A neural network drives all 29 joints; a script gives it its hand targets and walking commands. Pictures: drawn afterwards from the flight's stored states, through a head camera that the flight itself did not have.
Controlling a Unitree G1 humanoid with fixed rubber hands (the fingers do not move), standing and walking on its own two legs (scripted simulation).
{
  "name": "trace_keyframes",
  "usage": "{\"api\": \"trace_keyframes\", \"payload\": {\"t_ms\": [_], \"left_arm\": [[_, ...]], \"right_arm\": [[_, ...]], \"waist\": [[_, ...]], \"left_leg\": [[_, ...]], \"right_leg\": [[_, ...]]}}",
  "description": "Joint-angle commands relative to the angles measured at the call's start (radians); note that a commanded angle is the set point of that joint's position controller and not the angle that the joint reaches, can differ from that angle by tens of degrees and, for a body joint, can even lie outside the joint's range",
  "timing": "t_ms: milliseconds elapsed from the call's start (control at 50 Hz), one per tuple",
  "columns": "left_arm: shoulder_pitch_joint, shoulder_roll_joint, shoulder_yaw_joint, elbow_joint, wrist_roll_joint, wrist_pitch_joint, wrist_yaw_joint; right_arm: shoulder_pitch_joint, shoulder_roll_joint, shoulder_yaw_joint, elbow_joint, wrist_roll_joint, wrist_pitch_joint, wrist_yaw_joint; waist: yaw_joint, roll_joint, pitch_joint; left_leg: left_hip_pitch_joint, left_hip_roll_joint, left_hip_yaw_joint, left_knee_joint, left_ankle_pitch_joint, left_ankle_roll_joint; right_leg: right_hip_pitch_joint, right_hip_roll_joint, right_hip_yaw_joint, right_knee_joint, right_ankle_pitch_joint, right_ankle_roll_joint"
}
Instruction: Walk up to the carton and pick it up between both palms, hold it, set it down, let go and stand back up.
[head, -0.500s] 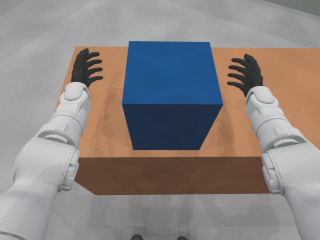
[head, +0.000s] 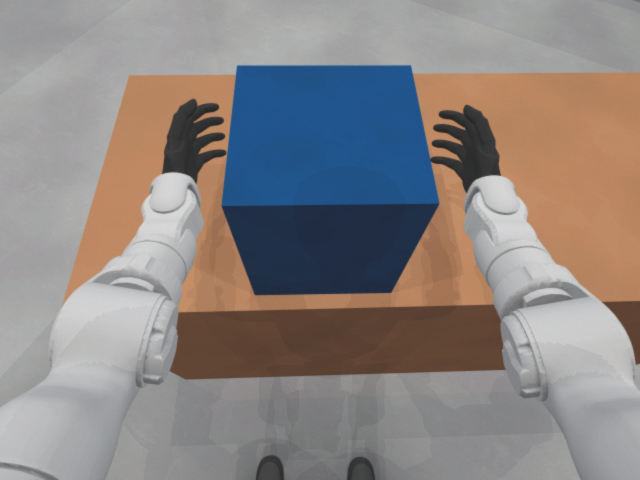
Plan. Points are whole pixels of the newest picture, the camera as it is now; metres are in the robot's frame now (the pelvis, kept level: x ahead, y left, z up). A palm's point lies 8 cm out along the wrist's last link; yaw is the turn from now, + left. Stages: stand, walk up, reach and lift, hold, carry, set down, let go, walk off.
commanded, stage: reach and lift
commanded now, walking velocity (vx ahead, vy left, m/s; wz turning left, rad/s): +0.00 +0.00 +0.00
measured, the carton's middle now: (323, 193) +0.48 +0.01 +0.01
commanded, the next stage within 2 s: none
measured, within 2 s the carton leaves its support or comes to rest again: neither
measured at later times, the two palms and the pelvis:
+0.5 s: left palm (195, 160) +0.48 +0.17 +0.08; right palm (465, 163) +0.49 -0.16 +0.08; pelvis +0.02 +0.00 +0.01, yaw +1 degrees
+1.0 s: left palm (195, 174) +0.46 +0.17 +0.07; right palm (445, 180) +0.46 -0.13 +0.07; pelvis +0.03 -0.01 +0.02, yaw +4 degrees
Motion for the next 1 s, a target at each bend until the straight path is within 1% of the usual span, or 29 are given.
{"api": "trace_keyframes", "payload": {"t_ms": [0,20,40,60,120,160,280,300,320,360,440,480,500,520,540,560,580,600,620,640,660,680,700,720,740,780,820,880,980], "left_arm": [[-0.373,0.132,0.057,-0.168,0.06,-0.02,0.01],[-0.375,0.123,0.07,-0.18,0.077,-0.011,0.014],[-0.364,0.112,0.079,-0.189,0.095,-0.002,0.017],[-0.366,0.107,0.089,-0.202,0.109,0.006,0.021],[-0.349,0.077,0.115,-0.216,0.148,0.031,0.031],[-0.348,0.072,0.134,-0.222,0.166,0.038,0.038],[-0.306,0.048,0.17,-0.203,0.211,0.041,0.045],[-0.297,0.047,0.173,-0.2,0.217,0.04,0.046],[-0.296,0.046,0.182,-0.201,0.222,0.036,0.047],[-0.302,0.047,0.188,-0.205,0.223,0.028,0.048],[-0.306,0.039,0.208,-0.228,0.249,0.015,0.052],[-0.311,0.036,0.219,-0.233,0.255,0.015,0.052],[-0.323,-0.037,0.249,-0.126,0.273,0.003,0.037],[-0.3,-0.051,0.302,-0.194,0.326,-0.017,0.02],[-0.324,-0.053,0.344,-0.211,0.375,-0.018,0.008],[-0.315,-0.077,0.387,-0.244,0.436,-0.001,-0.002],[-0.299,-0.093,0.418,-0.275,0.491,0.021,-0.008],[-0.3,-0.201,0.435,-0.298,0.551,0.037,-0.018],[-0.268,-0.292,0.449,-0.318,0.612,0.054,-0.031],[-0.229,-0.332,0.468,-0.343,0.66,0.079,-0.041],[-0.22,-0.41,0.468,-0.372,0.706,0.105,-0.055],[-0.198,-0.46,0.471,-0.394,0.739,0.134,-0.069],[-0.178,-0.476,0.464,-0.419,0.754,0.16,-0.077],[-0.166,-0.486,0.459,-0.441,0.758,0.178,-0.081],[-0.149,-0.464,0.458,-0.454,0.757,0.192,-0.082],[-0.141,-0.449,0.447,-0.476,0.74,0.197,-0.08],[-0.138,-0.432,0.431,-0.489,0.721,0.19,-0.079],[-0.141,-0.435,0.422,-0.484,0.71,0.179,-0.082],[-0.144,-0.473,0.425,-0.48,0.716,0.176,-0.096]], "right_arm": [[-0.399,-0.131,-0.079,-0.164,-0.061,-0.03,-0.029],[-0.4,-0.129,-0.092,-0.172,-0.074,-0.026,-0.037],[-0.389,-0.124,-0.109,-0.172,-0.09,-0.021,-0.043],[-0.39,-0.12,-0.122,-0.177,-0.101,-0.016,-0.049],[-0.378,-0.096,-0.154,-0.19,-0.144,0.002,-0.059],[-0.381,-0.081,-0.169,-0.21,-0.166,0.009,-0.065],[-0.353,-0.029,-0.188,-0.199,-0.199,0.025,-0.07],[-0.345,-0.024,-0.19,-0.197,-0.203,0.024,-0.072],[-0.342,-0.014,-0.191,-0.196,-0.207,0.026,-0.073],[-0.347,-0.005,-0.195,-0.206,-0.221,0.025,-0.075],[-0.344,0.014,-0.211,-0.224,-0.238,0.021,-0.082],[-0.355,0.023,-0.218,-0.249,-0.253,0.02,-0.083],[-0.364,0.194,-0.196,-0.261,-0.287,0.031,-0.096],[-0.325,0.188,-0.243,-0.28,-0.326,0.017,-0.096],[-0.351,0.221,-0.291,-0.306,-0.395,0.012,-0.097],[-0.334,0.243,-0.352,-0.303,-0.461,0.008,-0.095],[-0.317,0.252,-0.418,-0.329,-0.534,0.002,-0.091],[-0.311,0.371,-0.464,-0.352,-0.624,0.015,-0.074],[-0.277,0.466,-0.508,-0.381,-0.723,0.026,-0.045],[-0.232,0.505,-0.546,-0.396,-0.798,0.04,-0.022],[-0.211,0.597,-0.569,-0.417,-0.857,0.055,0.002],[-0.184,0.635,-0.586,-0.432,-0.903,0.065,0.029],[-0.159,0.652,-0.586,-0.455,-0.921,0.073,0.042],[-0.148,0.649,-0.585,-0.474,-0.931,0.074,0.052],[-0.127,0.627,-0.574,-0.488,-0.926,0.078,0.052],[-0.129,0.601,-0.564,-0.508,-0.904,0.073,0.049],[-0.129,0.578,-0.544,-0.511,-0.879,0.065,0.044],[-0.139,0.595,-0.527,-0.512,-0.856,0.061,0.035],[-0.143,0.652,-0.512,-0.513,-0.863,0.055,0.033]], "waist": [[-0.015,-0.009,-0.752],[-0.011,-0.001,-0.75],[-0.017,0.013,-0.744],[-0.014,0.022,-0.731],[-0.015,0.021,-0.685],[-0.012,0.005,-0.671],[-0.005,0.0,-0.576],[-0.007,0.004,-0.565],[-0.005,-0.005,-0.557],[-0.011,-0.016,-0.559],[-0.009,0.003,-0.588],[-0.007,-0.01,-0.602],[-0.027,-0.094,-0.537],[-0.009,-0.054,-0.548],[-0.009,-0.06,-0.572],[-0.006,-0.025,-0.562],[-0.01,0.0,-0.561],[-0.001,0.028,-0.542],[-0.014,0.05,-0.528],[-0.029,0.051,-0.512],[-0.031,0.056,-0.489],[-0.036,0.054,-0.469],[-0.039,0.046,-0.454],[-0.036,0.037,-0.437],[-0.037,0.03,-0.425],[-0.031,0.018,-0.392],[-0.032,0.014,-0.381],[-0.029,0.016,-0.365],[-0.032,0.008,-0.353]], "left_leg": [[0.514,-0.043,0.018,0.066,0.42,-0.055],[0.541,-0.044,0.017,0.065,0.431,-0.058],[0.572,-0.043,0.016,0.061,0.439,-0.062],[0.592,-0.042,0.016,0.06,0.442,-0.065],[0.628,-0.039,0.011,0.05,0.444,-0.068],[0.622,-0.039,0.012,0.041,0.431,-0.064],[0.575,-0.041,0.015,0.018,0.406,-0.054],[0.564,-0.042,0.016,0.015,0.406,-0.054],[0.554,-0.042,0.016,0.011,0.401,-0.052],[0.542,-0.042,0.018,0.006,0.393,-0.047],[0.538,-0.047,0.022,0.005,0.415,-0.045],[0.54,-0.048,0.021,0.003,0.411,-0.043],[0.457,-0.058,0.03,0.031,0.423,-0.008],[0.343,-0.064,0.031,-0.043,0.351,0.01],[0.348,-0.067,0.036,-0.07,0.364,0.015],[0.381,-0.068,0.036,-0.082,0.379,0.007],[0.433,-0.07,0.032,-0.088,0.387,-0.006],[0.527,-0.066,0.018,-0.088,0.406,-0.018],[0.611,-0.064,0.006,-0.085,0.42,-0.043],[0.648,-0.066,0.001,-0.086,0.422,-0.059],[0.672,-0.062,-0.011,-0.094,0.416,-0.063],[0.694,-0.057,-0.018,-0.098,0.415,-0.066],[0.699,-0.054,-0.024,-0.103,0.406,-0.068],[0.704,-0.051,-0.027,-0.106,0.406,-0.068],[0.693,-0.051,-0.024,-0.108,0.401,-0.068],[0.689,-0.051,-0.021,-0.111,0.399,-0.065],[0.679,-0.054,-0.016,-0.11,0.406,-0.059],[0.634,-0.061,-0.01,-0.114,0.394,-0.039],[0.574,-0.064,-0.01,-0.128,0.369,-0.018]], "right_leg": [[0.35,0.02,-0.049,0.032,0.371,0.038],[0.337,0.023,-0.051,0.02,0.368,0.034],[0.329,0.025,-0.054,0.009,0.357,0.027],[0.32,0.027,-0.057,-0.002,0.346,0.022],[0.322,0.032,-0.063,-0.027,0.324,0.008],[0.349,0.032,-0.063,-0.032,0.328,0.01],[0.42,0.023,-0.054,-0.036,0.346,0.011],[0.435,0.021,-0.052,-0.033,0.354,0.012],[0.447,0.022,-0.052,-0.033,0.359,0.013],[0.464,0.021,-0.053,-0.028,0.369,0.017],[0.489,0.022,-0.052,-0.019,0.413,0.016],[0.493,0.024,-0.056,-0.021,0.416,0.018],[0.577,-0.004,-0.025,0.008,0.487,0.048],[0.679,-0.022,-0.021,0.037,0.513,0.046],[0.734,-0.017,-0.032,0.043,0.56,0.045],[0.736,-0.01,-0.04,0.041,0.581,0.035],[0.706,0.001,-0.055,0.023,0.56,0.026],[0.639,0.016,-0.084,-0.014,0.507,0.015],[0.594,0.027,-0.105,-0.059,0.441,0.002],[0.587,0.028,-0.112,-0.092,0.396,-0.003],[0.587,0.026,-0.123,-0.114,0.368,-0.005],[0.601,0.024,-0.13,-0.127,0.36,-0.003],[0.627,0.021,-0.131,-0.132,0.359,0.0],[0.64,0.024,-0.135,-0.127,0.373,0.006],[0.664,0.022,-0.133,-0.12,0.384,0.01],[0.667,0.029,-0.134,-0.102,0.41,0.02],[0.685,0.03,-0.129,-0.086,0.444,0.025],[0.733,0.022,-0.12,-0.061,0.504,0.031],[0.811,0.012,-0.115,-0.036,0.559,0.039]]}}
